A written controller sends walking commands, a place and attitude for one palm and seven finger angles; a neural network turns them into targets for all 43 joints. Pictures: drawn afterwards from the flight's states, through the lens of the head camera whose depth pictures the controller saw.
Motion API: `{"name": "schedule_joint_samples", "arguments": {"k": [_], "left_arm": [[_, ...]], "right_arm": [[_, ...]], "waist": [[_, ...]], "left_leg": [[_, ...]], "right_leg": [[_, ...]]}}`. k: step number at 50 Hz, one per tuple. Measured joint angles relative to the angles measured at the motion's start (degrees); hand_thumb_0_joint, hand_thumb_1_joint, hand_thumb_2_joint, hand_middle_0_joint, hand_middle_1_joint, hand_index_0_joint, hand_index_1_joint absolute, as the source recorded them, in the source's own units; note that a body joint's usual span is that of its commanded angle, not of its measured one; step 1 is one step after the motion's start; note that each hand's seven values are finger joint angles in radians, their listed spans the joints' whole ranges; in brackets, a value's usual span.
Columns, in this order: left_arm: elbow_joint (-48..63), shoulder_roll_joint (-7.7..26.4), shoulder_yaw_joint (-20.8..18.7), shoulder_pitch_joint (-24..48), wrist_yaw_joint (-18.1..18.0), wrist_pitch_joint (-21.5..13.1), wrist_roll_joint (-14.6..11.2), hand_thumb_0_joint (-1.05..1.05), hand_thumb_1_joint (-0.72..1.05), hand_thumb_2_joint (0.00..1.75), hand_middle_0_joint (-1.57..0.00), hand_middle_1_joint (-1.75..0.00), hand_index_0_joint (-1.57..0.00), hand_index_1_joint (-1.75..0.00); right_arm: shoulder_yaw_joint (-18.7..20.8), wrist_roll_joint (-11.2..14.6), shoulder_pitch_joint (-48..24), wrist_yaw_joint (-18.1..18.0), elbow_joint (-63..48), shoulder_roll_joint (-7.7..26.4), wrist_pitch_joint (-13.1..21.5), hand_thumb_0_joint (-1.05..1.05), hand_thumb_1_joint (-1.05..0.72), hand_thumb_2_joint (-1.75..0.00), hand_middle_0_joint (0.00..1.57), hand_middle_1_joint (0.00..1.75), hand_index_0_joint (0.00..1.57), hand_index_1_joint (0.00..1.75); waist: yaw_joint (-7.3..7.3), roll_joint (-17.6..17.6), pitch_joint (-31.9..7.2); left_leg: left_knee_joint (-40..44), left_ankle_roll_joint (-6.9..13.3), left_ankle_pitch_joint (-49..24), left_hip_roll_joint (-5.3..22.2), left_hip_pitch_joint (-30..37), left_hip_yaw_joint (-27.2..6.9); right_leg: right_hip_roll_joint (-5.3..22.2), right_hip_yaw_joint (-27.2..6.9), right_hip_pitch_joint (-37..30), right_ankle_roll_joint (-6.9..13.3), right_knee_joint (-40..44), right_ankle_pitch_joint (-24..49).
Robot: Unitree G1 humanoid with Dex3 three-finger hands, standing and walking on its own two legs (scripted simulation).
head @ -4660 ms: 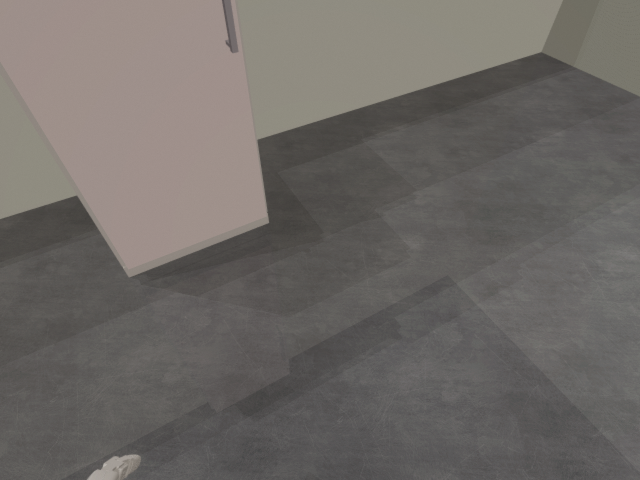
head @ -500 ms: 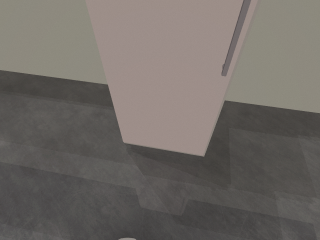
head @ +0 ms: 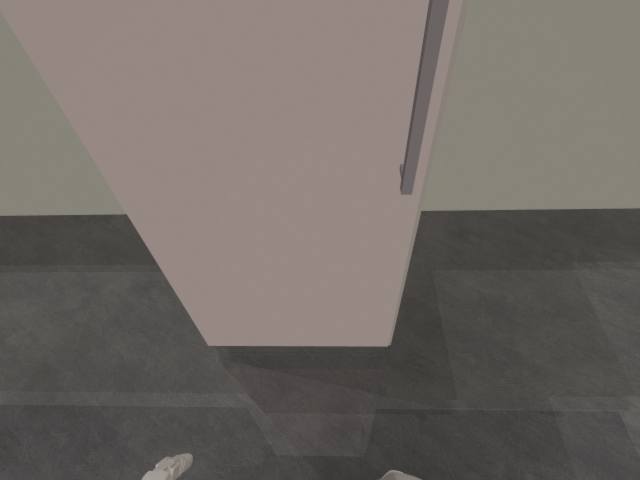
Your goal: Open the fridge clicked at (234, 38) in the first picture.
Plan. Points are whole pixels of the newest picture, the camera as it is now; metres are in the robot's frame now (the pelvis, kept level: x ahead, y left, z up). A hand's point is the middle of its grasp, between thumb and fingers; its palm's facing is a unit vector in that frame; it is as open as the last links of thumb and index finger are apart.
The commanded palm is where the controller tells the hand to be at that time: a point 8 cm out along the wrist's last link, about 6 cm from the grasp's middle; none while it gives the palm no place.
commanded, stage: take the last steps up to it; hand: right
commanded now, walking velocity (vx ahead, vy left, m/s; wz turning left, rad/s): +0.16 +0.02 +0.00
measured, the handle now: (423, 67) +0.55 -0.12 +0.23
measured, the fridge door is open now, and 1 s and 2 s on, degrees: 0 0 0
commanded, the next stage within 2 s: come to a stop and stand still in 0.02 s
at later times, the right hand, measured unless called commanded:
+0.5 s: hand out of the picture +0.14 -0.16 -0.15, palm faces +0.01 +0.96 -0.27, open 7.3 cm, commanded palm none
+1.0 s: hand out of the picture +0.02 -0.19 -0.16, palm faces +0.09 +0.98 -0.20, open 7.4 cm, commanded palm none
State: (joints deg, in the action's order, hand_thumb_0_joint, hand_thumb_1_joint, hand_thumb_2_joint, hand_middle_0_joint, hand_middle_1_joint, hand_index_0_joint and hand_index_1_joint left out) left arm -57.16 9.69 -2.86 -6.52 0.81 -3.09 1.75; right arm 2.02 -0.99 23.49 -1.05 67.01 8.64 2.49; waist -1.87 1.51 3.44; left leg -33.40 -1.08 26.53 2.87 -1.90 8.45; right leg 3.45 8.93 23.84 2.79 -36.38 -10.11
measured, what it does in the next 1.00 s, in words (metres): steps on the spot: left foot, then right foot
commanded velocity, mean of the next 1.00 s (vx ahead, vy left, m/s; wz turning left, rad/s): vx -0.03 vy -0.01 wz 0.00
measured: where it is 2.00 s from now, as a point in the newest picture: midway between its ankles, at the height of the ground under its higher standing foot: outside the picture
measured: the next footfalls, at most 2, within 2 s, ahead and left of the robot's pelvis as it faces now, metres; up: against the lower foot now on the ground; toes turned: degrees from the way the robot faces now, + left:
left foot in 0.48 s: +0.13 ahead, +0.15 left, +0.00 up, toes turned +6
right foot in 0.94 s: +0.03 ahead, -0.12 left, +0.00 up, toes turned -1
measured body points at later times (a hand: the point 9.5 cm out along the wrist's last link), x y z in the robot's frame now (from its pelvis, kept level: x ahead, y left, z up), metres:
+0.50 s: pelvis +0.07 +0.03 +0.01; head +0.10 +0.05 +0.46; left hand +0.07 +0.25 -0.16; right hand +0.14 -0.21 -0.13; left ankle +0.09 +0.14 -0.72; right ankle +0.08 -0.08 -0.72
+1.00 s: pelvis +0.02 +0.00 +0.02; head +0.01 -0.02 +0.47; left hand +0.06 +0.24 -0.12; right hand +0.02 -0.24 -0.15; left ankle +0.08 +0.14 -0.71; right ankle -0.02 -0.12 -0.72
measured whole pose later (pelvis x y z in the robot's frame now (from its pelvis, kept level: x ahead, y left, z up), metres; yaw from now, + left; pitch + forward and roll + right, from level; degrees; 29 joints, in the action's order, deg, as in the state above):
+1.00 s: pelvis +0.02 +0.00 +0.02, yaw +0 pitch -1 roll +0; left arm -59.8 9.6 -1.9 -14.2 -0.9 0.5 1.4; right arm 3.3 -1.1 15.7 -1.4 62.2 11.1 -2.6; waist -1.4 2.0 -0.5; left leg -32.4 -1.6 16.6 3.3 -19.8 3.2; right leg 1.3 2.5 8.0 0.0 -26.4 -17.2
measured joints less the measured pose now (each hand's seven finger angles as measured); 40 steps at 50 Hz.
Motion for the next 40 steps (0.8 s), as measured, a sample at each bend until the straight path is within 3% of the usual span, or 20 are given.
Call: {"name": "schedule_joint_samples", "arguments": {"k": [2,4,7,12,21,23,25,28,31,33,36,40], "left_arm": [[0.32,-0.33,0.6,0.05,-0.52,-0.63,-0.17,0.0,0.92,0.9,-0.19,-0.3,-0.2,-0.3],[-0.04,-0.88,0.97,-0.83,-1.11,-0.6,-0.47,0.0,0.92,0.9,-0.19,-0.3,-0.2,-0.3],[-1.05,-1.59,0.5,-2.99,-2.4,-0.91,-1.13,-0.01,0.94,0.9,-0.2,-0.3,-0.2,-0.3],[-3.72,-1.01,0.98,-6.2,-3.02,0.28,-1.13,-0.01,0.96,0.9,-0.2,-0.3,-0.2,-0.3],[-5.27,-3.0,0.45,-8.02,-2.97,3.6,-0.54,0.0,0.93,0.9,-0.2,-0.3,-0.2,-0.3],[-5.12,-2.69,0.04,-8.21,-2.75,4.07,-0.59,0.01,0.92,0.9,-0.2,-0.3,-0.2,-0.3],[-4.96,-1.95,-0.45,-7.98,-2.43,4.63,-0.94,0.01,0.92,0.9,-0.2,-0.3,-0.2,-0.3],[-4.2,-0.55,-1.25,-7.4,-2.4,6.09,-1.18,0.01,0.92,0.9,-0.2,-0.3,-0.2,-0.3],[-3.96,0.48,-1.55,-6.92,-2.15,6.81,-1.02,0.01,0.92,0.9,-0.2,-0.3,-0.2,-0.3],[-3.72,1.02,-1.64,-6.69,-1.85,6.97,-0.92,0.01,0.92,0.9,-0.2,-0.3,-0.2,-0.3],[-3.38,1.65,-1.6,-6.35,-1.5,7.01,-0.77,0.01,0.92,0.9,-0.2,-0.3,-0.2,-0.3],[-2.8,2.15,-1.24,-5.67,-1.12,6.68,-0.83,0.01,0.92,0.9,-0.19,-0.3,-0.2,-0.3]], "right_arm": [[-0.1,0.24,-0.38,0.15,0.32,-0.21,-1.01,0.0,-0.92,-0.9,0.2,0.3,0.2,0.3],[-0.01,0.12,-1.41,0.31,0.15,-0.24,-1.54,0.01,-0.91,-0.9,0.2,0.3,0.2,0.3],[0.43,-0.25,-3.99,0.46,-1.21,-0.06,-1.76,0.01,-0.91,-0.9,0.2,0.3,0.2,0.3],[0.64,-0.11,-8.04,-0.63,-4.18,0.26,-2.59,0.01,-0.91,-0.9,0.2,0.3,0.2,0.3],[1.02,-0.17,-12.65,-1.29,-7.13,1.25,-4.76,0.01,-0.92,-0.9,0.2,0.3,0.2,0.3],[1.01,-0.18,-12.91,-1.23,-7.88,1.06,-4.31,0.01,-0.92,-0.9,0.2,0.3,0.2,0.3],[0.93,-0.46,-13.04,-1.36,-8.24,0.6,-3.35,0.01,-0.92,-0.9,0.2,0.3,0.2,0.3],[0.28,-0.47,-13.66,-1.24,-8.53,-0.64,-2.97,0.01,-0.91,-0.9,0.2,0.3,0.2,0.3],[0.36,-0.3,-13.95,-1.6,-8.94,-1.36,-2.94,0.0,-0.92,-0.9,0.2,0.3,0.2,0.3],[0.42,-0.25,-13.98,-1.59,-9.2,-1.38,-2.83,0.0,-0.92,-0.9,0.2,0.3,0.2,0.3],[0.55,-0.38,-13.69,-1.45,-9.57,-1.17,-2.69,0.0,-0.92,-0.9,0.21,0.3,0.2,0.3],[0.73,-0.8,-12.59,-1.05,-9.58,-0.45,-2.69,0.0,-0.92,-0.9,0.21,0.3,0.2,0.3]], "waist": [[-0.28,0.49,0.87],[-0.16,0.54,1.0],[0.35,0.66,0.95],[1.18,0.77,-0.19],[3.01,-0.65,0.58],[3.06,-1.52,0.76],[2.92,-2.81,1.02],[3.57,-4.68,1.48],[3.13,-5.01,1.2],[2.77,-4.9,0.8],[2.03,-4.3,0.11],[0.66,-2.88,-0.74]], "left_leg": [[-17.12,0.85,3.01,0.05,-7.07,-3.35],[-28.52,1.08,1.63,0.24,-13.53,-4.68],[-32.15,0.47,-3.67,1.58,-20.51,-5.51],[-22.96,-1.27,-8.94,2.48,-24.26,-6.91],[-7.85,-0.95,-6.46,0.59,-18.01,-5.23],[-2.14,-0.67,-11.18,0.36,-15.18,-4.83],[0.23,1.24,-12.25,-0.26,-14.39,-4.76],[0.07,2.77,-11.05,-0.37,-14.86,-3.79],[2.14,3.07,-12.67,-0.03,-14.71,-3.53],[3.41,3.11,-13.78,0.18,-14.75,-3.38],[4.87,3.01,-15.2,0.62,-14.96,-3.26],[6.24,2.61,-16.97,1.18,-15.5,-3.51]], "right_leg": [[-0.37,0.9,-1.28,1.81,-1.51,-3.51],[-0.85,1.45,-3.97,1.95,0.87,-4.3],[-2.16,1.74,-8.1,1.91,6.83,-2.49],[-3.4,1.24,-12.32,1.9,12.79,-0.85],[-1.68,0.92,-12.63,-0.42,9.21,-3.95],[-1.27,1.13,-11.44,-1.26,6.98,-5.04],[-0.69,0.69,-9.21,-2.45,2.66,-8.5],[-2.35,-4.17,-4.06,-3.66,-10.48,-18.36],[-3.35,-6.63,-0.74,-4.69,-21.78,-17.71],[-3.26,-7.59,-0.1,-5.41,-24.92,-15.76],[-2.54,-8.24,-1.28,-6.14,-23.26,-14.19],[-1.6,-8.0,-5.34,-6.14,-13.49,-15.09]]}}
